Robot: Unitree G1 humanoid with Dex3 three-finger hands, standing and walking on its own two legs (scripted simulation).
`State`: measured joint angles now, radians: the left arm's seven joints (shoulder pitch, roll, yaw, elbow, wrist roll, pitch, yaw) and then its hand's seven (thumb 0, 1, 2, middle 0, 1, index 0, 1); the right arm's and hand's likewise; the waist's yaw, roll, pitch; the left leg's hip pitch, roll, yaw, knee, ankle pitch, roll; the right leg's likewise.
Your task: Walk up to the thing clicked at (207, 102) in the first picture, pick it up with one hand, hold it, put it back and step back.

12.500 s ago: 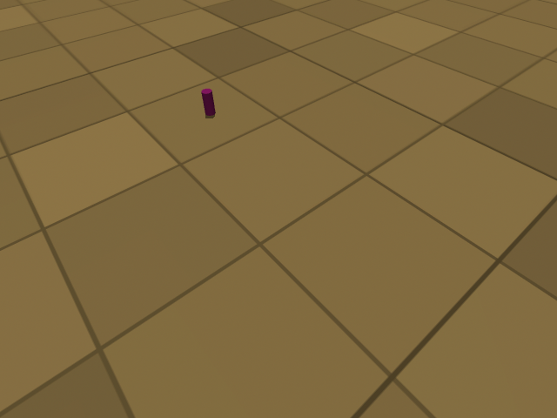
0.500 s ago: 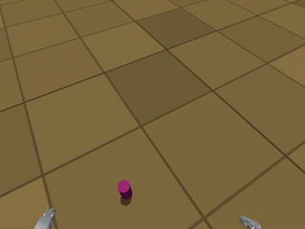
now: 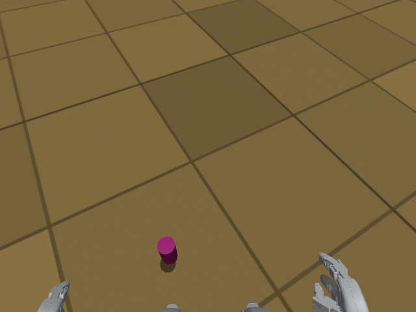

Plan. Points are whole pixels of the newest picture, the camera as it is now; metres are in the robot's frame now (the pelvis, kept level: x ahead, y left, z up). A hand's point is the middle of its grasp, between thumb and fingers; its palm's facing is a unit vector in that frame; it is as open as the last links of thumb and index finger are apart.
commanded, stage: go down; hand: left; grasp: from the side
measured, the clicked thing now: (167, 250) +0.41 +0.15 -0.62
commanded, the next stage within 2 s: none
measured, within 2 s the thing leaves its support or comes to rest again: neither
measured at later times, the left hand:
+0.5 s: hand (85, 290) +0.21 +0.28 -0.19, palm faces +0.07 -0.97 -0.22, open 17.0 cm
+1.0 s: hand (94, 256) +0.31 +0.31 -0.26, palm faces +0.04 -0.99 -0.13, open 17.4 cm
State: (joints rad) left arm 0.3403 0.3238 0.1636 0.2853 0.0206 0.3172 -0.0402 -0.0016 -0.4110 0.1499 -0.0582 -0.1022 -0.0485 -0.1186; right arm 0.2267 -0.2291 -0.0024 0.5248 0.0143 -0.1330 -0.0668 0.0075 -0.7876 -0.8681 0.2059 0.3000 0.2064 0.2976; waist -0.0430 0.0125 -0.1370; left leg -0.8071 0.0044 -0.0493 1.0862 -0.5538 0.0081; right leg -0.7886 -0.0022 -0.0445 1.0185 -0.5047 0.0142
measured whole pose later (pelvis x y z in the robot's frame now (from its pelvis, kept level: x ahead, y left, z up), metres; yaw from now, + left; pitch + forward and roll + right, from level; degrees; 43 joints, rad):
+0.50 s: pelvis -0.05 -0.01 -0.10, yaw -1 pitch +26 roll -3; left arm 0.00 0.46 0.36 0.56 -0.08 -0.05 -0.24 0.00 -0.45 0.12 -0.05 -0.08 -0.04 -0.09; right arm 0.19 -0.28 0.00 0.55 0.00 -0.23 -0.06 0.01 -0.89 -0.89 0.21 0.30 0.21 0.30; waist -0.06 -0.02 -0.17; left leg -1.33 0.00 -0.06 1.53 -0.65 0.00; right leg -1.31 -0.01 -0.05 1.47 -0.60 0.00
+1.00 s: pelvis -0.09 -0.01 -0.22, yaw -3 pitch +34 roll -5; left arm -0.48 0.67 0.60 1.00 -0.13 -0.39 -0.53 -0.01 -0.54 0.07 -0.06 -0.08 -0.06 -0.08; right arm 0.16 -0.31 0.05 0.67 -0.01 -0.18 -0.01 0.01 -0.89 -0.89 0.21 0.30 0.21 0.30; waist -0.10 -0.01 -0.17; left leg -1.85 0.00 -0.08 1.96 -0.70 -0.01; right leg -1.84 0.00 -0.07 1.89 -0.64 0.00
